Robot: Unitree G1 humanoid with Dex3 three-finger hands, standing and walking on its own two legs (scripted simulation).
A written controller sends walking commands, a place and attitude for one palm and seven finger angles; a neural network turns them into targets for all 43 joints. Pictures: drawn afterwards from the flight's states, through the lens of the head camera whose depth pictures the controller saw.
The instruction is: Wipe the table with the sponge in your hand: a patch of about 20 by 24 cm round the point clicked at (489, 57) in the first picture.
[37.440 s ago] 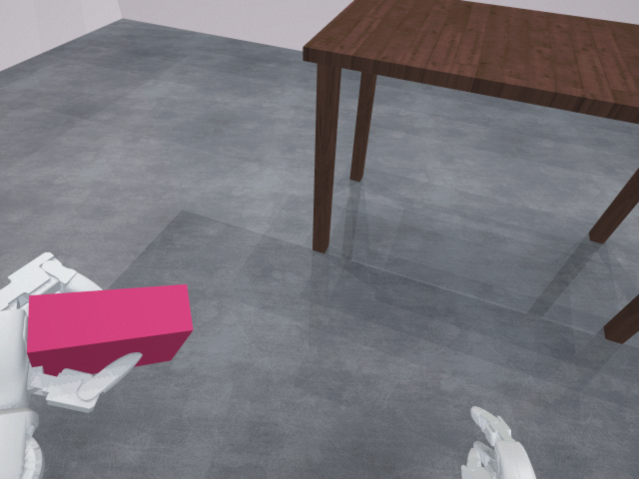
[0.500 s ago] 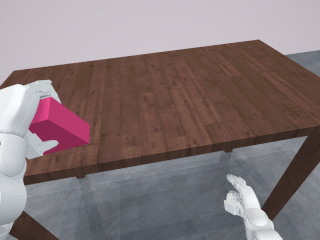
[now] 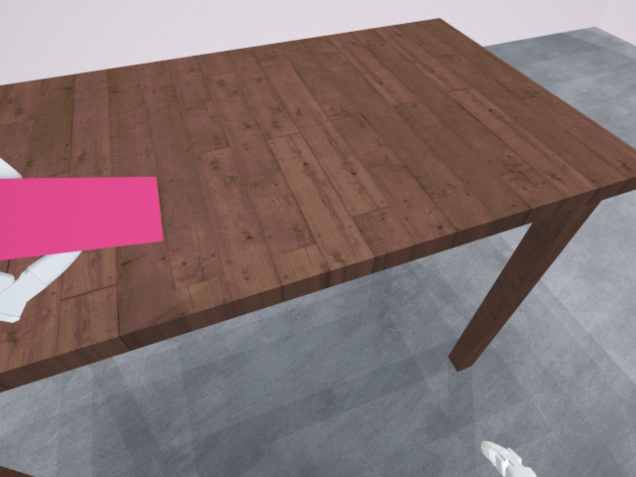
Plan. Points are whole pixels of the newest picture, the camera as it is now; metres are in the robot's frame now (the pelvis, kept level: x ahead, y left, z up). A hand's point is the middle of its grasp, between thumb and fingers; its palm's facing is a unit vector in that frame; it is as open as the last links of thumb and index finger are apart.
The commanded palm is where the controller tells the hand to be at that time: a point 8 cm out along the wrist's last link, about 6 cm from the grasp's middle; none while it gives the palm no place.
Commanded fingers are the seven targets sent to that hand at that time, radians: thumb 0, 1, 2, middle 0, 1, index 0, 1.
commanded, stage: step back with the hand held close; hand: left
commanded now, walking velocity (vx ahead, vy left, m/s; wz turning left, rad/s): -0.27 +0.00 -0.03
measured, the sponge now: (79, 214) +0.26 +0.19 +0.27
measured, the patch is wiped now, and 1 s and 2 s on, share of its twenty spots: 0.95 0.95 0.95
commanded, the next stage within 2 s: stop stepping back and stand still in 0.92 s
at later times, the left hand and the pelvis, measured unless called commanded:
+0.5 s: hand out of the picture +0.13 +0.23 +0.28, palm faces +0.54 -0.80 -0.27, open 9.2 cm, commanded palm +0.06 +0.29 +0.31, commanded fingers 0.00 0.10 1.30 -1.20 -1.60 -1.20 -1.60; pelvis -0.09 +0.00 -0.01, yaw +3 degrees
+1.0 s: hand out of the picture -0.01 +0.19 +0.28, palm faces +0.40 -0.80 -0.45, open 9.2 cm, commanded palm -0.07 +0.28 +0.31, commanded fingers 0.00 0.10 1.30 -1.20 -1.60 -1.20 -1.60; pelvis -0.22 -0.01 -0.01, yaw +1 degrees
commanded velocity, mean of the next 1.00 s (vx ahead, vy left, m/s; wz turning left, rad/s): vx -0.36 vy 0.00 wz -0.07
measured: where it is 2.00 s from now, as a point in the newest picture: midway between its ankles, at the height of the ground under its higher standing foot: outside the picture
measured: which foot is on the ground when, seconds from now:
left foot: down 0.00-0.38, up 0.40-0.52, down 0.54-0.76, up 0.78-0.96, down 0.98-1.00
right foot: down 0.00-0.56, up 0.58-0.72, down 0.74-1.00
